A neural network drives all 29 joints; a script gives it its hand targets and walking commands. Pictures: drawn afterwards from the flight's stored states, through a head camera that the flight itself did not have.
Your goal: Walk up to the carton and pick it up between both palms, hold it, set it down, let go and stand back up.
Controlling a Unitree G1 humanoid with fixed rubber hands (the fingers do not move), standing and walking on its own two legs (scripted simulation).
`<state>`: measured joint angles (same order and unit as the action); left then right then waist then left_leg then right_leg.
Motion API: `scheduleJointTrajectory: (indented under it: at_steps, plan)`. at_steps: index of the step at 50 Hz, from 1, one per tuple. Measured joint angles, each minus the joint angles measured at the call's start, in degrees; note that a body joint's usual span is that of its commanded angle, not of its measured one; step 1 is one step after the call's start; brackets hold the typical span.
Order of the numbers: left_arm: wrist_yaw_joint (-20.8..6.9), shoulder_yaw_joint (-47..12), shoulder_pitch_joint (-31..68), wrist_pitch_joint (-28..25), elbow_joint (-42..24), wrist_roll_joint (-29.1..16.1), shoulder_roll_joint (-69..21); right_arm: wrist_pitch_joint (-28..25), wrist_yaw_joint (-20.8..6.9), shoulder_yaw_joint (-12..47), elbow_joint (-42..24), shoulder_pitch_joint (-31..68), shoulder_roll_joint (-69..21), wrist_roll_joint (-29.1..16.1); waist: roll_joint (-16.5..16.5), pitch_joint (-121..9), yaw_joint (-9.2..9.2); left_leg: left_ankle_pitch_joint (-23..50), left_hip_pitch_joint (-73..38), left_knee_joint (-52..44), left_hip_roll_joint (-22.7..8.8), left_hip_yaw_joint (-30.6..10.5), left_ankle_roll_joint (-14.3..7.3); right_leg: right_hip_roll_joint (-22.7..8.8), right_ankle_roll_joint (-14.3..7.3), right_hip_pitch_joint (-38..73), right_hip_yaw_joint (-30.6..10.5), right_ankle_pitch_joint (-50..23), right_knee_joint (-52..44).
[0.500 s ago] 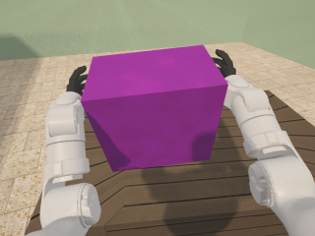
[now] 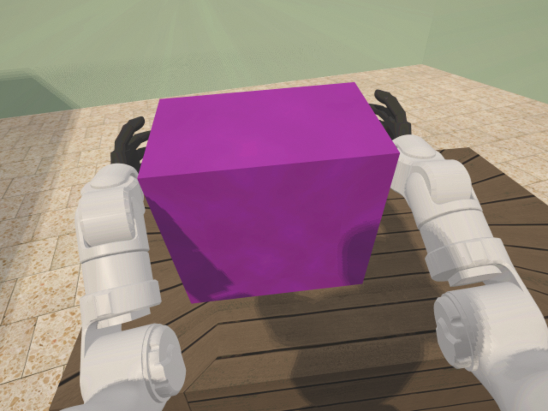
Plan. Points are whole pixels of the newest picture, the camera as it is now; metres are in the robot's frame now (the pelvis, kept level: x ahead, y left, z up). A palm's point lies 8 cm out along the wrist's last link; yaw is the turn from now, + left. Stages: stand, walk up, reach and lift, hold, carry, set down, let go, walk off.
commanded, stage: hold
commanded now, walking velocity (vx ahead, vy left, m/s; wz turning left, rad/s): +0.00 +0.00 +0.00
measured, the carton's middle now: (268, 198) +0.36 +0.00 +0.21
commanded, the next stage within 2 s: none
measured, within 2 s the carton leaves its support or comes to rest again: neither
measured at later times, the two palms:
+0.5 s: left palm (118, 162) +0.36 +0.19 +0.28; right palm (388, 125) +0.37 -0.16 +0.30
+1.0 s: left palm (122, 177) +0.35 +0.19 +0.26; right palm (390, 135) +0.37 -0.17 +0.29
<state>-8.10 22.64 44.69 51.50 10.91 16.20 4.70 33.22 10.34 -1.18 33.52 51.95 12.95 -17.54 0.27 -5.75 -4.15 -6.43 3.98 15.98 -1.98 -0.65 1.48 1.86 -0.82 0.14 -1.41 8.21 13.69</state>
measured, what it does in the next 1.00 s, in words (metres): stands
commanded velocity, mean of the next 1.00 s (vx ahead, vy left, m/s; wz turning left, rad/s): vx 0.00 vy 0.00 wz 0.00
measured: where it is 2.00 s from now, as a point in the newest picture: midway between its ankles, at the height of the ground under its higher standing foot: outside the picture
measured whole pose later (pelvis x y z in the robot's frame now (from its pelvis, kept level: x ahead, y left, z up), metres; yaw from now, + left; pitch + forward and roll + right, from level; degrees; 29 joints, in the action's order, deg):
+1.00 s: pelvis +0.01 +0.00 +0.00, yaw +1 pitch -6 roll -1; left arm -6.4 20.1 41.4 51.5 7.4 15.4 4.6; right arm 32.2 9.5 -2.3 33.8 51.4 12.5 -18.2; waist 2.1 -6.9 -4.7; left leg -7.7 2.9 16.9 -1.7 -1.5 1.5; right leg 1.7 -0.9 2.0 -0.6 9.3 13.8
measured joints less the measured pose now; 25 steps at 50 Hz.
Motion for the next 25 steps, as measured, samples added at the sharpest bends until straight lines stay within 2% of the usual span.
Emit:
scheduleJointTrajectory:
  at_steps: [5, 14, 21, 25]
  plan:
    - [0.7, -0.5, 0.6, -1.5, 0.7, -1.2, 0.8, -1.3, 0.0, -0.9, -0.1, 0.5, -0.4, 0.5, 0.1, -0.9, 0.24, 0.7, 1.5, 0.1, -0.2, -0.8, 0.3, 0.2, -0.3, -1.2, 0.7, -0.5, -0.1]
    - [0.2, -0.3, 3.6, -2.3, 7.6, -1.0, 2.5, -1.1, -0.9, -3.3, 5.6, 3.2, -1.8, 3.7, 1.6, -3.0, 0.13, 0.7, 2.2, 0.4, 0.1, -1.3, 0.2, 0.0, -0.4, -2.2, 1.3, 0.3, 1.5]
    - [-0.1, -1.2, 5.1, -3.0, 10.4, -0.4, 3.4, -2.0, -1.2, -3.0, 9.5, 5.7, -1.2, 3.4, 1.9, -3.6, -0.09, 0.2, 2.1, 0.7, 0.5, -0.8, -0.1, -0.3, 0.0, -2.1, 0.8, 0.6, 1.4]
    - [0.3, -2.2, 4.3, -3.4, 9.2, -0.5, 3.1, -2.4, -1.2, -2.0, 8.8, 5.4, -0.2, 2.1, 1.6, -3.5, -0.22, -0.3, 2.1, 0.9, 0.7, -0.5, -0.4, -0.6, 0.4, -2.0, 0.5, 0.6, 1.1]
